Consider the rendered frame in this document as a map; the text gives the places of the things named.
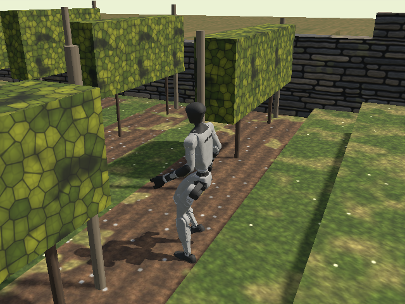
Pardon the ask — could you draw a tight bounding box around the robot right upper arm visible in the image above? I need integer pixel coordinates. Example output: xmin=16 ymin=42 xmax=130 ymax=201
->
xmin=204 ymin=122 xmax=221 ymax=153

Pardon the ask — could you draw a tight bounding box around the right robot forearm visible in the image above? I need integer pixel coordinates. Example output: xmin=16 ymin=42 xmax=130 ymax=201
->
xmin=209 ymin=151 xmax=220 ymax=167

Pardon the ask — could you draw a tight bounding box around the left robot forearm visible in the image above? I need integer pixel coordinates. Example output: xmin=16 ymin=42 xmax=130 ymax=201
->
xmin=163 ymin=165 xmax=190 ymax=183

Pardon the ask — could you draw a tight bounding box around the left robot hand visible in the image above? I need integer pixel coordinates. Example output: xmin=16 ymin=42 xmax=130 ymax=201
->
xmin=150 ymin=176 xmax=165 ymax=189

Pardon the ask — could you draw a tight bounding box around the robot left shin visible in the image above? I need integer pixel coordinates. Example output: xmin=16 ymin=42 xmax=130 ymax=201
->
xmin=176 ymin=217 xmax=191 ymax=257

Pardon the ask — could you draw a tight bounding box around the robot left upper arm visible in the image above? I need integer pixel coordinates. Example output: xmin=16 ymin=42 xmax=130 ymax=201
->
xmin=184 ymin=134 xmax=197 ymax=173

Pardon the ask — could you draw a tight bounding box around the robot head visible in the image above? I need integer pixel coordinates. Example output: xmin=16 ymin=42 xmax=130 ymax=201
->
xmin=185 ymin=102 xmax=209 ymax=134

